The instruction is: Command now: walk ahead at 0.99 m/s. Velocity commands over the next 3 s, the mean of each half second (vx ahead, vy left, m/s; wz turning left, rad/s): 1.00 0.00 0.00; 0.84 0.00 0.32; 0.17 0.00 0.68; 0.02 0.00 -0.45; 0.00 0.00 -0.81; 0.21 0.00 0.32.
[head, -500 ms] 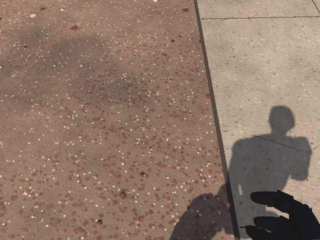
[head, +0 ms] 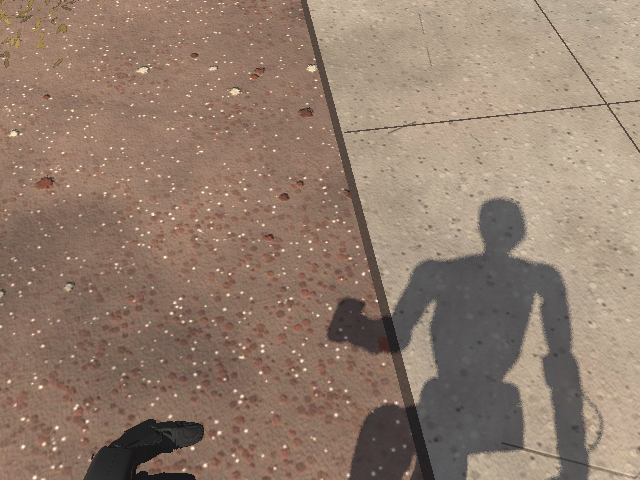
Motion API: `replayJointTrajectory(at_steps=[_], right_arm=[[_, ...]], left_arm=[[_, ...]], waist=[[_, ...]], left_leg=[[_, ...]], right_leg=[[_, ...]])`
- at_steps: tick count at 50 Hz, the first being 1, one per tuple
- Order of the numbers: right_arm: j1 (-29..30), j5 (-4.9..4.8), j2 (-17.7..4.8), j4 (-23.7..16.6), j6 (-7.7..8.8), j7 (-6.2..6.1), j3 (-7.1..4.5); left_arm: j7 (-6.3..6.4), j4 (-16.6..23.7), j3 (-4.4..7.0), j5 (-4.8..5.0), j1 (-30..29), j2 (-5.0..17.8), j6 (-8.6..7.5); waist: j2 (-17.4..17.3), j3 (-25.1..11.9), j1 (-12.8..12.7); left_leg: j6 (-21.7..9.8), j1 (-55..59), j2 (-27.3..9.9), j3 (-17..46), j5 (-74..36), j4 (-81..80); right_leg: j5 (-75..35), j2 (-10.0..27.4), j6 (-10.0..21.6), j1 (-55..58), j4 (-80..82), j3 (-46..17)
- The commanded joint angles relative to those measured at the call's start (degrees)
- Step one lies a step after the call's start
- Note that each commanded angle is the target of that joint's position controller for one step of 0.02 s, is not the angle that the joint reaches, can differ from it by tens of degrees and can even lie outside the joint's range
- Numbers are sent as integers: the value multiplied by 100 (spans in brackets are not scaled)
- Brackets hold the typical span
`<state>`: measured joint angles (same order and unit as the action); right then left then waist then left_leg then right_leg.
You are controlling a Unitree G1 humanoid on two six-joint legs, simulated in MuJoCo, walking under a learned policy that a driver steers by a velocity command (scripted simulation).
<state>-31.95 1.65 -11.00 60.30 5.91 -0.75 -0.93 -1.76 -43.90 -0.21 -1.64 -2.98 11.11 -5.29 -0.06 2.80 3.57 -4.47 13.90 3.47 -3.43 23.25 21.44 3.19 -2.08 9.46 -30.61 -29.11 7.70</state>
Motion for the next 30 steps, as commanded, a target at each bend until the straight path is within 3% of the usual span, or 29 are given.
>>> replayJointTrajectory(at_steps=[1,2,3,4,6,8,10,13,15,17,19,20,21,22,23,24,25,26,27,28,30], right_arm=[[-308,-284,-91,-682,95,86,-24],[213,-329,-766,-779,163,40,-120],[1071,-288,-860,-1031,183,25,-150],[1276,-230,-739,-1110,189,59,-118],[1272,0,-443,-1176,5,191,-56],[1412,94,-266,-1279,-134,310,-9],[2122,129,-363,-1587,-167,370,19],[3109,61,-389,-1964,-96,434,101],[3535,-27,-355,-2073,-69,478,152],[3717,-48,-529,-2131,-69,435,123],[3559,15,-752,-2115,-62,358,43],[3140,27,-904,-2021,-66,304,-24],[2236,20,-1110,-1768,-74,228,-123],[1030,32,-1296,-1370,-98,133,-236],[19,125,-1705,-1151,-132,24,-390],[187,219,-2118,-1168,-133,66,-525],[523,92,-1790,-1193,-158,181,-541],[966,66,-1422,-1148,-89,191,-464],[1088,80,-1056,-1035,-35,205,-392],[1167,91,-812,-950,13,191,-317],[1109,22,-583,-766,85,149,-222]], left_arm=[[198,-604,685,-198,3307,1869,77],[76,-599,673,-91,2998,1469,91],[61,-652,597,-60,2538,1162,24],[45,-753,513,-86,2353,765,-27],[97,-941,385,-80,2292,437,-121],[112,-1079,363,55,2409,478,-225],[74,-1113,375,110,2552,645,-299],[14,-1095,359,181,2709,688,-370],[35,-1181,377,252,3044,896,-423],[66,-1264,380,229,3217,1063,-402],[129,-1298,385,135,3311,1264,-324],[186,-1319,404,56,3305,1392,-253],[256,-1334,438,-19,3221,1521,-158],[307,-1294,464,-55,2986,1592,-66],[303,-1172,406,-87,2955,1258,-53],[134,-951,200,303,3783,263,-149],[183,-873,286,307,3342,875,-219],[209,-657,303,273,2457,958,-230],[185,-575,262,206,2219,837,-238],[133,-496,236,96,2062,689,-174],[0,-471,168,-61,2190,440,24]], waist=[[1708,-2562,-993],[632,-2395,-1164],[266,-1267,-1046],[-252,-646,-790],[-234,-175,-289],[-4,139,-98],[62,483,-152],[9,716,-330],[45,717,-516],[146,664,-568],[449,221,-425],[656,-162,-168],[826,-661,279],[768,-1178,877],[449,-1790,1158],[-1800,-2704,220],[-934,-2550,359],[-384,-1411,290],[162,-818,91],[240,-529,-140],[-32,-214,-501]], left_leg=[[0,-4651,103,353,-40,6730],[-244,-5566,-88,908,-144,6998],[-315,-5895,-445,868,-650,6594],[-344,-5671,-642,850,-814,6122],[-245,-5063,-886,922,-857,5572],[-85,-5169,-1091,802,-882,5117],[41,-5556,-1227,478,-1388,4474],[67,-4941,-1108,2,-2777,2517],[-49,-4285,-857,-309,-3510,1701],[-185,-4351,-693,-382,-3609,1163],[-331,-4111,-279,-544,-2946,981],[-408,-3667,-79,-508,-2477,991],[-502,-2790,54,-384,-2030,1034],[-590,-1630,-10,-302,-1801,841],[-732,-242,-962,712,-468,1223],[-1510,1474,-2690,4258,851,276],[-1525,1306,-2525,4960,1045,-480],[-1325,385,-2289,3820,316,-535],[-1178,-594,-2092,3133,-411,-683],[-986,-1314,-1808,2604,-618,-814],[-842,-2224,-1534,2061,-625,-1165]], right_leg=[[2371,2545,1238,6123,248,-4458],[2967,2369,1264,5871,1136,-5194],[2505,2147,1020,4914,1374,-4212],[1890,1967,831,3879,1604,-3579],[1620,1492,485,2502,1883,-2706],[1567,1277,366,2014,2240,-2233],[930,1091,356,1746,2573,-1748],[-583,654,167,1378,2770,-952],[-1503,807,85,1593,3147,-858],[-2613,959,3,2637,3050,-691],[-4785,1115,-102,3648,2250,-557],[-5645,1218,-153,3945,1499,-538],[-6020,1305,-191,3942,385,-530],[-5515,1205,-236,3537,-1149,-425],[-3626,901,-193,2316,-3177,-457],[1937,-270,-510,-89,-5769,-792],[1901,-63,-292,-945,-6085,-1362],[1376,303,-258,-1289,-5752,-1288],[1215,499,-244,-1100,-5275,-1256],[1156,674,-247,-823,-4906,-1346],[1198,834,-378,-438,-4466,-1304]])
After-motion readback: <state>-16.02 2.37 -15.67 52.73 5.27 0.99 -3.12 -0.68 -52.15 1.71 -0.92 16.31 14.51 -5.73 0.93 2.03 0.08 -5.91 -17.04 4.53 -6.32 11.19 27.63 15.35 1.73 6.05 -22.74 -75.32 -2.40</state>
